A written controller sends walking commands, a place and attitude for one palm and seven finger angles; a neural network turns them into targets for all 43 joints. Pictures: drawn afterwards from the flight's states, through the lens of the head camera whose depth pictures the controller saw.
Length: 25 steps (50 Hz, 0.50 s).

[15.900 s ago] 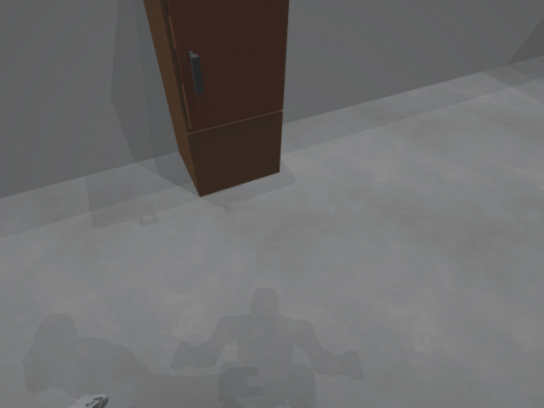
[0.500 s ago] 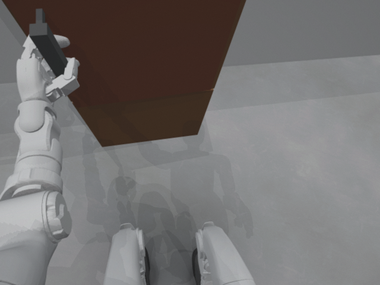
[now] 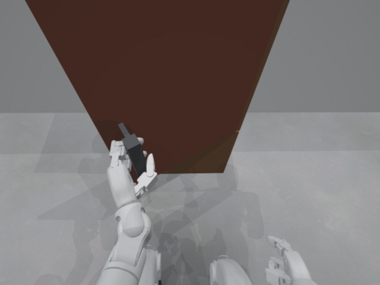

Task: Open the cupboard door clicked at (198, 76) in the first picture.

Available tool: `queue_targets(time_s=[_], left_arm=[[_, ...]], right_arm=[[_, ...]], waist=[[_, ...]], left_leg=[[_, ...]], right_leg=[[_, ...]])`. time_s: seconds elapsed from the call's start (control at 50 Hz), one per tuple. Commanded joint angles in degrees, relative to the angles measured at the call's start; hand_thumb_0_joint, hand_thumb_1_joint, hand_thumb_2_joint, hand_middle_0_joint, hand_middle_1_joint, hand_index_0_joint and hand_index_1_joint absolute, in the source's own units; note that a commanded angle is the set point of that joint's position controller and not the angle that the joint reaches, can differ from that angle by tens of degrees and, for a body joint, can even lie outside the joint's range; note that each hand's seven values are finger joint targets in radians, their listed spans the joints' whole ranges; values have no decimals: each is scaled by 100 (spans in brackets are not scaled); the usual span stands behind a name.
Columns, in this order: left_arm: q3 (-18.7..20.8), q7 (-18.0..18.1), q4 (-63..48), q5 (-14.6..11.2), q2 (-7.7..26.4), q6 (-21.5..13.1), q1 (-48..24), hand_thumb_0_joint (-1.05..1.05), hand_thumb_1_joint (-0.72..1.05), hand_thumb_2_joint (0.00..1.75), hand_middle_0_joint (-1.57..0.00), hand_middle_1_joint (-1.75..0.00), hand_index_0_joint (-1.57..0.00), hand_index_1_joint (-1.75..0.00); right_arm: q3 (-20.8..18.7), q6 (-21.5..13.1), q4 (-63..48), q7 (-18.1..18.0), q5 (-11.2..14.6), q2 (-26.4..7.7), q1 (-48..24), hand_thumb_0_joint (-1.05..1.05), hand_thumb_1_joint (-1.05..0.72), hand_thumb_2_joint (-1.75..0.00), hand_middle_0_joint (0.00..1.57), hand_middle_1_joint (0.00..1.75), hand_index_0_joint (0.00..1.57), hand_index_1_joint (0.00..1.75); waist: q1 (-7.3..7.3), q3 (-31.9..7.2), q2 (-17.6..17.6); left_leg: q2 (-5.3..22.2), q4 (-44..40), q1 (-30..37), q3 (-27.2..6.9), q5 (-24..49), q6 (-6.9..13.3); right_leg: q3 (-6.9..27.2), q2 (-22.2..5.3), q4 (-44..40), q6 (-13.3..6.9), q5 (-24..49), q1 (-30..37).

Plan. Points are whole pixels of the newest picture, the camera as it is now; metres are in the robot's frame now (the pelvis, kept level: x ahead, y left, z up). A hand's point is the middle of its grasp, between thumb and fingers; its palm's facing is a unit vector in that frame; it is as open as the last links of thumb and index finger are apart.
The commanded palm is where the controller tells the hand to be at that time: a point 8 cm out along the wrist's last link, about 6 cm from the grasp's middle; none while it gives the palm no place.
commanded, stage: pull the door open along its arc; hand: left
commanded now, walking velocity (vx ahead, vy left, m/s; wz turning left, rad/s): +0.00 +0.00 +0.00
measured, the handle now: (132, 150) +0.39 +0.14 +0.02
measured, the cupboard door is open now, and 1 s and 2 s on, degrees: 31 39 42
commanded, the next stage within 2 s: open thumb and fingers to let go in 0.18 s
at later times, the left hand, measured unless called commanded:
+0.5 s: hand (169, 187) +0.31 +0.05 +0.01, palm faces +0.42 -0.91 -0.03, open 7.1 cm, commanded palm +0.26 +0.10 +0.01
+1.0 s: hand (167, 189) +0.31 +0.06 +0.01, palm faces +0.38 -0.93 -0.01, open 14.5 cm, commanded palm +0.26 +0.10 +0.01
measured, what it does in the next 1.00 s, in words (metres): stands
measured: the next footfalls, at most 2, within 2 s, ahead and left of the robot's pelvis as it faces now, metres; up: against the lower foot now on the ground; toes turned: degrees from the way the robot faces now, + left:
none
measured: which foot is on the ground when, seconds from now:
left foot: down 0.00-1.00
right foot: down 0.00-1.00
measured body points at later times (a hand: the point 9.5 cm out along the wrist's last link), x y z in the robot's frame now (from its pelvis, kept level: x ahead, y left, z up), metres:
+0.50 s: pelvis -0.01 -0.04 -0.01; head +0.09 -0.06 +0.43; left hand +0.28 +0.10 +0.01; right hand +0.17 -0.26 -0.13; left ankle +0.04 +0.13 -0.62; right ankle -0.01 -0.11 -0.62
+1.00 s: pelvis -0.02 -0.02 -0.01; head +0.07 -0.03 +0.43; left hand +0.28 +0.10 +0.01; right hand +0.15 -0.24 -0.13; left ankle +0.04 +0.14 -0.62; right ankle -0.01 -0.10 -0.62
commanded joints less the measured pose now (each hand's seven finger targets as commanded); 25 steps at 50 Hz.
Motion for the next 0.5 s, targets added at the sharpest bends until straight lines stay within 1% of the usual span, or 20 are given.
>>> queue_targets(time_s=[0.0,0.02,0.04,0.08,0.1,0.14,0.16,0.2,0.22,0.24,0.26,0.28,0.3,0.34,0.36,0.38,0.4,0.44,0.46,0.48], left_arm=[[109,288,-1470,-117,195,-368,595,0,90,90,-40,-135,-40,-135],[48,293,-1527,-95,167,-362,690,0,90,90,-40,-135,-40,-135],[-63,291,-1568,-79,56,-359,822,0,90,90,-40,-135,-40,-135],[-220,288,-1686,22,-33,-335,1092,0,90,90,-40,-135,-40,-135],[-423,292,-1666,89,-191,-320,999,0,90,90,-40,-135,-40,-135],[-610,336,-1697,216,-311,-309,747,0,90,90,-40,-135,-40,-135],[-732,353,-1685,238,-428,-297,672,0,90,90,-40,-135,-40,-135],[-956,380,-1599,259,-666,-244,477,0,90,90,-40,-135,-40,-135],[-1061,387,-1582,262,-761,-224,385,0,90,90,-40,-135,-40,-135],[-1055,406,-1586,262,-720,-223,155,0,90,90,-40,-135,-40,-135],[-864,464,-1554,269,-440,-255,-484,0,90,90,-40,-135,-40,-135],[-747,483,-1566,273,-327,-285,-540,0,83,87,-40,-134,-40,-134],[-700,472,-1409,245,-321,-287,-423,0,76,84,-39,-134,-39,-134],[-573,427,-1390,136,-210,-300,-456,0,62,78,-38,-132,-38,-132],[-579,387,-1373,131,-186,-304,-396,0,55,75,-38,-131,-38,-131],[-519,363,-1419,129,-105,-302,-385,0,48,72,-37,-130,-37,-130],[-606,332,-1443,88,-210,-303,-405,0,41,69,-36,-130,-36,-130],[-531,275,-1360,-24,-149,-291,-359,0,27,63,-35,-128,-35,-128],[-481,259,-1376,-69,-81,-301,-398,0,20,60,-35,-127,-35,-127],[-445,245,-1403,-86,-49,-306,-387,0,13,57,-35,-127,-35,-127]], right_arm=[[-200,-303,-645,-144,10,-583,108,0,-90,-90,20,30,20,30],[-180,-347,-625,-160,13,-552,67,0,-90,-90,20,30,20,30],[-166,-412,-610,-176,2,-516,15,0,-90,-90,20,30,20,30],[-151,-523,-608,-202,-18,-477,-26,0,-90,-90,20,30,20,30],[-137,-575,-568,-203,-28,-457,-84,0,-90,-90,20,30,20,30],[-131,-695,-504,-224,-55,-440,-117,0,-90,-90,20,30,20,30],[-124,-756,-464,-230,-65,-435,-146,0,-90,-90,20,30,20,30],[-123,-858,-407,-240,-70,-441,-154,0,-90,-90,20,30,20,30],[-115,-910,-380,-244,-77,-440,-166,0,-90,-90,20,30,20,30],[-124,-941,-345,-248,-85,-463,-159,0,-90,-90,20,30,20,30],[-136,-944,-246,-286,-94,-501,-110,0,-90,-90,20,30,20,30],[-166,-949,-239,-328,-106,-507,-69,0,-90,-90,20,30,20,30],[-173,-949,-241,-341,-108,-508,-102,0,-90,-90,20,30,20,30],[-173,-943,-265,-349,-92,-500,-76,0,-90,-90,20,30,20,30],[-179,-927,-269,-357,-78,-502,-56,0,-90,-90,20,30,20,30],[-211,-913,-298,-369,-74,-519,-25,0,-90,-90,20,30,20,30],[-206,-904,-295,-361,-70,-515,-34,0,-90,-90,20,30,20,30],[-205,-881,-283,-368,-44,-524,1,0,-90,-90,20,30,20,30],[-213,-875,-271,-377,-36,-536,-18,0,-90,-90,20,30,20,30],[-227,-864,-292,-386,-27,-550,7,0,-90,-90,20,30,20,30]], waist=[[371,-1883,-292],[369,-1835,-278],[351,-1819,-405],[364,-1788,-410],[292,-1718,-396],[181,-1661,-439],[155,-1707,-380],[50,-1641,-503],[24,-1673,-447],[-26,-1690,-423],[-142,-1611,-503],[-104,-1676,-508],[-36,-1808,-534],[-7,-1906,-621],[-7,-1916,-679],[42,-2047,-650],[49,-2129,-546],[12,-1973,-788],[11,-1966,-822],[37,-1956,-750]], left_leg=[[-388,-775,1622,80,1885,126],[-399,-762,1609,77,1834,124],[-406,-727,1581,74,1830,132],[-417,-673,1512,48,1849,130],[-427,-639,1507,44,1802,134],[-438,-540,1431,11,1643,136],[-451,-499,1410,4,1590,134],[-454,-439,1361,-41,1482,139],[-466,-396,1333,-53,1464,143],[-463,-356,1305,-61,1404,147],[-448,-262,1189,-72,1295,156],[-452,-236,1128,-91,1283,159],[-463,-229,1078,-75,1265,154],[-478,-199,894,-74,1199,146],[-479,-207,839,-77,1185,146],[-472,-212,839,-85,1266,154],[-477,-214,876,-60,1283,155],[-475,-223,740,-82,1153,148],[-471,-214,658,-88,1090,145],[-466,-245,690,-115,1132,149]], right_leg=[[45,65,-1152,32,2998,1567],[70,55,-1165,42,2988,1558],[88,39,-1184,65,3074,1579],[135,19,-1168,70,3207,1600],[138,-12,-1168,87,3219,1497],[214,-79,-1191,147,3273,1385],[248,-103,-1196,155,3283,1356],[254,-122,-1223,164,3156,1235],[288,-151,-1222,181,3240,1207],[324,-175,-1241,191,3182,1155],[402,-217,-1275,222,3058,1059],[449,-217,-1265,220,2980,1100],[532,-260,-1283,242,3035,1210],[725,-353,-1350,308,3183,1492],[801,-384,-1387,327,3263,1620],[781,-367,-1328,294,3296,1689],[809,-388,-1328,314,3422,1716],[908,-434,-1446,367,3398,1831],[978,-454,-1480,383,3335,1869],[912,-422,-1448,339,3269,1850]])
